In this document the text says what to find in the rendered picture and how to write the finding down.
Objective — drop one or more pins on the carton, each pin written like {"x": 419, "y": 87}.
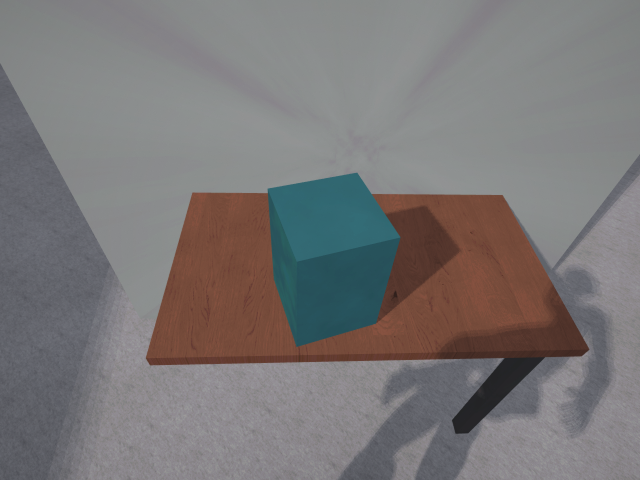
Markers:
{"x": 333, "y": 249}

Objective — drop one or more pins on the table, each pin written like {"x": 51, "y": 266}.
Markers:
{"x": 465, "y": 284}

